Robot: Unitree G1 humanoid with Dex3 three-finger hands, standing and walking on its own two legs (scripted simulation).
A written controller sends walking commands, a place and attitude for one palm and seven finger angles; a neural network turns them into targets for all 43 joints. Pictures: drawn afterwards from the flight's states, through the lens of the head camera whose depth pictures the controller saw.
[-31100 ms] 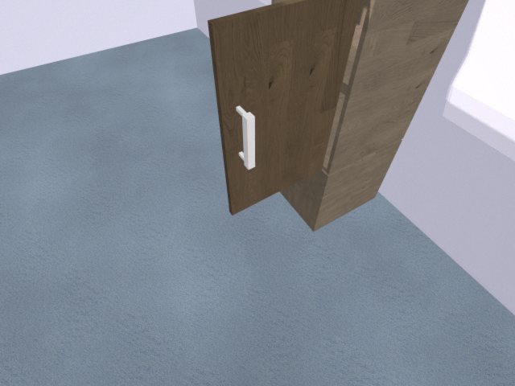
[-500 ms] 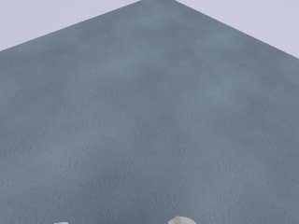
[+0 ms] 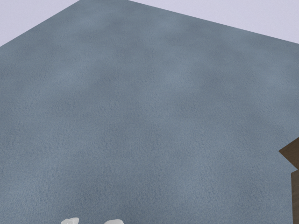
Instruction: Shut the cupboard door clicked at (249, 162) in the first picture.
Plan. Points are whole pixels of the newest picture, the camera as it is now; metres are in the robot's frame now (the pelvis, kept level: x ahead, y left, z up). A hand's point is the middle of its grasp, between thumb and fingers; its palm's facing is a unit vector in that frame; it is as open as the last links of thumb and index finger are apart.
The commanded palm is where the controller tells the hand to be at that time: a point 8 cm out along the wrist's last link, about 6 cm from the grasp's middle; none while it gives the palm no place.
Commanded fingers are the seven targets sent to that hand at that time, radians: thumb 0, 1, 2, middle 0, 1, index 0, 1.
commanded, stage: turn to face it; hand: left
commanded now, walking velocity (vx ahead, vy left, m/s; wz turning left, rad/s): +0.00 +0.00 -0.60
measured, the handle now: out of the picture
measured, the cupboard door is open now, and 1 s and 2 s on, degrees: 54 54 54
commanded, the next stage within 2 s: take the last steps up to it in 1.54 s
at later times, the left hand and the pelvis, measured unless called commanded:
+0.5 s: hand (102, 213) +0.17 +0.15 -0.16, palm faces -0.30 -0.92 -0.26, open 7.4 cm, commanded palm none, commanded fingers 0.00 0.90 0.90 -0.20 -0.30 -0.20 -0.30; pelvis +0.01 -0.02 +0.00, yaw -18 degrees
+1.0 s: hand (115, 186) +0.24 +0.12 -0.16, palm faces -0.56 -0.80 -0.19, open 7.4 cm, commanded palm none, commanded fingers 0.00 0.90 0.90 -0.20 -0.30 -0.20 -0.30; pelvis +0.04 +0.01 +0.01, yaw -37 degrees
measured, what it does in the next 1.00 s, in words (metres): steps on the spot, turning right: left foot, then right foot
